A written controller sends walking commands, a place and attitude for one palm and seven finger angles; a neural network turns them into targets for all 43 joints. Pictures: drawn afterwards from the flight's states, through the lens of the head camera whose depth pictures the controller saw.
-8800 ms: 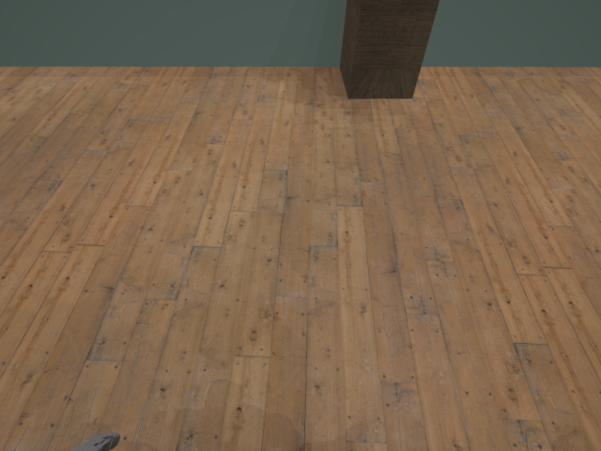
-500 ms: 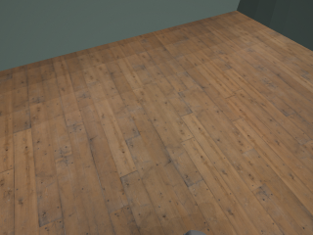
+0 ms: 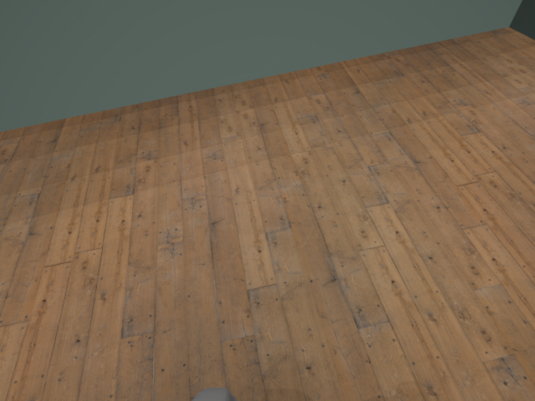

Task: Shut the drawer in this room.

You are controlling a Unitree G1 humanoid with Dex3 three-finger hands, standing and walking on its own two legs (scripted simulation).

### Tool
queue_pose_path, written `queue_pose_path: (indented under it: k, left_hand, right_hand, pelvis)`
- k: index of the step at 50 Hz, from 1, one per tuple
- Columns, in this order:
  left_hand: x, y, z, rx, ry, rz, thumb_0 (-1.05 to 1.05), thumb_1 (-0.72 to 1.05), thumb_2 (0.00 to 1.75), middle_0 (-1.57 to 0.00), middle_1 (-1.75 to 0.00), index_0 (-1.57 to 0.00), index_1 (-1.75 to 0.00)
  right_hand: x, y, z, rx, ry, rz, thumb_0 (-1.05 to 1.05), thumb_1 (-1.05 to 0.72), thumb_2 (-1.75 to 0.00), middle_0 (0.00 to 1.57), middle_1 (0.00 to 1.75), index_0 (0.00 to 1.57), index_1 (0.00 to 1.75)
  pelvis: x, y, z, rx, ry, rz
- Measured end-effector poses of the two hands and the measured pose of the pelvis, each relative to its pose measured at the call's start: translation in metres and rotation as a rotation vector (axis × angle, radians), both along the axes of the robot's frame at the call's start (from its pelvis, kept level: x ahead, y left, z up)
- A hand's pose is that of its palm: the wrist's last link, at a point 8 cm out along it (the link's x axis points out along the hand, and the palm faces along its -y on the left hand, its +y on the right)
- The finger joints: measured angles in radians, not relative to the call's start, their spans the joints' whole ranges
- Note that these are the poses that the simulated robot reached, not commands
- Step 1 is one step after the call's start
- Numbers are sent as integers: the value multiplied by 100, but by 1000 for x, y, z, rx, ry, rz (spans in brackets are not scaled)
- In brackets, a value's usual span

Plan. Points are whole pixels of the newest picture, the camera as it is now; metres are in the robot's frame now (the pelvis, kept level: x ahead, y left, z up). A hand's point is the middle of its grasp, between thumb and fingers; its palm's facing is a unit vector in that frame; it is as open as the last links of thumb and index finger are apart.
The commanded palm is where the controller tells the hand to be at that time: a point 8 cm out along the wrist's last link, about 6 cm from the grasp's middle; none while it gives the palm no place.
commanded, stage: turn or walk to find it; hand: left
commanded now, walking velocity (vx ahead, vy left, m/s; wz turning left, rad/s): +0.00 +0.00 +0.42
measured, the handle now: out of the picture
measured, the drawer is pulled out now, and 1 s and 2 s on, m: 0.24 0.24 0.24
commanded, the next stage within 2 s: none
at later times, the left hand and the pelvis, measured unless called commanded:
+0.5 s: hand out of the picture -0.02 +0.26 -0.17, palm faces +0.23 -0.94 -0.25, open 7.4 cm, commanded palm none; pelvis -0.04 +0.04 +0.00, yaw +11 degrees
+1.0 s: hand out of the picture -0.10 +0.21 -0.17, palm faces +0.43 -0.87 -0.25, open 7.3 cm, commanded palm none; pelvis -0.07 +0.01 +0.00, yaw +25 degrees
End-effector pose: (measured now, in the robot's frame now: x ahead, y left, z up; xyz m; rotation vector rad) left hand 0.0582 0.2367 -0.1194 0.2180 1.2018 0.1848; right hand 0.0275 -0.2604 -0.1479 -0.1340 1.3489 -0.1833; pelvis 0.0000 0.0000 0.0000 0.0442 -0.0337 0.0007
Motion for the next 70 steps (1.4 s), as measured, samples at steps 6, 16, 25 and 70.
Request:
queue_pose_path:
  k: [6, 16, 25, 70]
  left_hand:
    - [-57, 28, -17, -14, 82, 99, 0, 91, 90, -20, -30, -20, -30]
    - [-113, 73, -34, -42, 152, 215, 0, 91, 90, -20, -30, -20, -30]
    - [-96, 69, -16, -26, 45, 228, 0, 91, 90, -20, -30, -20, -30]
    - [-234, 39, -13, -14, 14, 608, 0, 91, 90, -19, -30, -20, -30]
  right_hand:
    - [36, 22, 7, -29, -55, 110, 1, -91, -90, 19, 30, 19, 29]
    - [72, 76, 27, -58, -203, 245, 1, -91, -90, 20, 30, 20, 29]
    - [55, 84, 21, -9, -174, 262, 1, -90, -90, 20, 30, 20, 29]
    - [83, 128, 16, 28, -166, 666, 1, -90, -90, 20, 30, 20, 29]
  pelvis:
    - [-12, 16, -5, -18, 5, 55]
    - [-32, 46, -7, -48, -4, 124]
    - [-42, 43, -1, -47, 10, 184]
    - [-92, 22, -3, -46, 11, 587]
